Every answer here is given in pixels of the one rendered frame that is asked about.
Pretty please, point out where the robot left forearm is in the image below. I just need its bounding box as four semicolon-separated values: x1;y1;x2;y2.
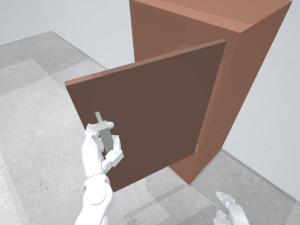
74;174;115;225

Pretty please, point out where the handle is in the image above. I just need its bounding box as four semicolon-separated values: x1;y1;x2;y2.
95;112;113;154

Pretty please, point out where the right robot hand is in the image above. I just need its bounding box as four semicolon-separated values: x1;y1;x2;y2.
214;191;249;225

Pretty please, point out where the cupboard door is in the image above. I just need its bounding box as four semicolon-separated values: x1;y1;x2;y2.
64;38;227;193

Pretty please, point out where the left robot hand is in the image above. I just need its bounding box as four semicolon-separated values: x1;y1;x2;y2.
81;121;124;180

